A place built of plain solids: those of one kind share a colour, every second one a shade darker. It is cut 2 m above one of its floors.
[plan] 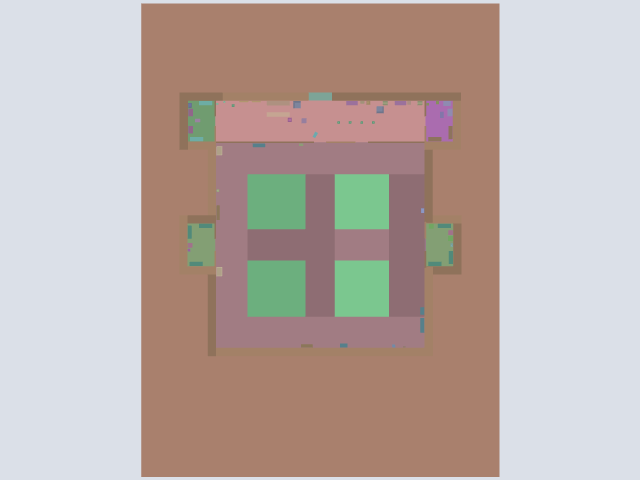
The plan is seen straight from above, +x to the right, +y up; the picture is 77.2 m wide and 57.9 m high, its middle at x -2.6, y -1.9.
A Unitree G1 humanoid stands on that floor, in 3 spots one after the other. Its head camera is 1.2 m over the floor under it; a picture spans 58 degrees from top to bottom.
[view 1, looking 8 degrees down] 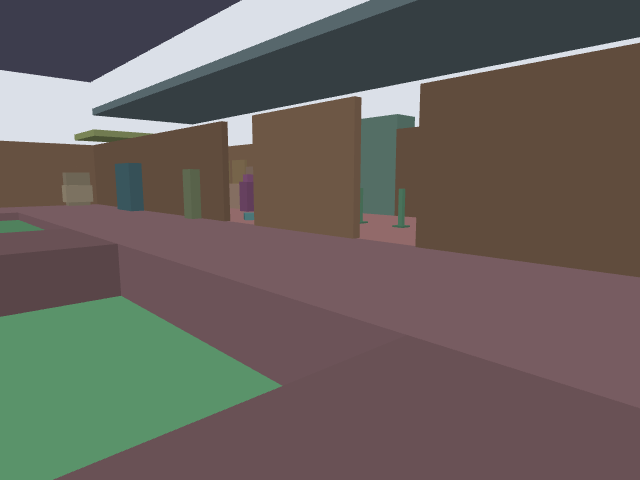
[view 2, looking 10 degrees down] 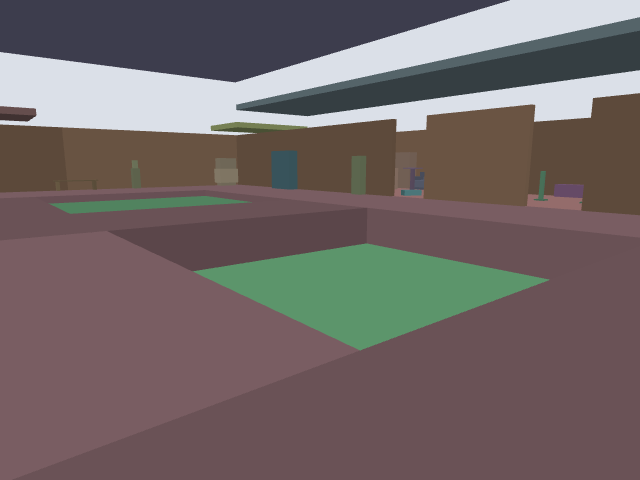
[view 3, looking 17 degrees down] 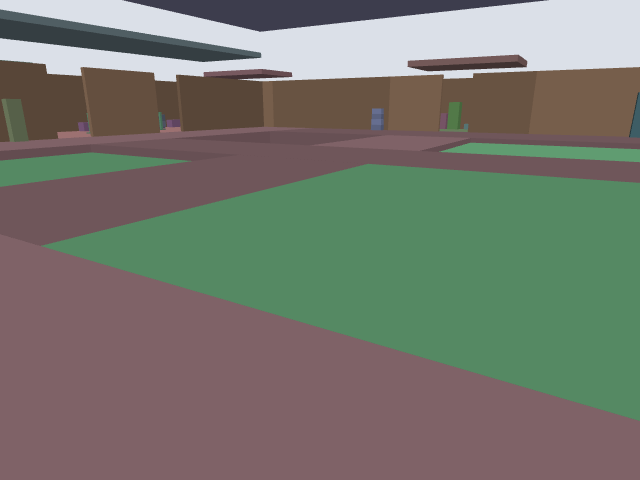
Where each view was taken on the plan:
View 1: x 7.62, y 3.34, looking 137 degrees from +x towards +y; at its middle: floor_gang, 8.63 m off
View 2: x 7.62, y -2.48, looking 141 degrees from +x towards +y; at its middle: floor_gang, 11.04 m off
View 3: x -13.23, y -8.46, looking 31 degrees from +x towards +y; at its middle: step_tier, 4.10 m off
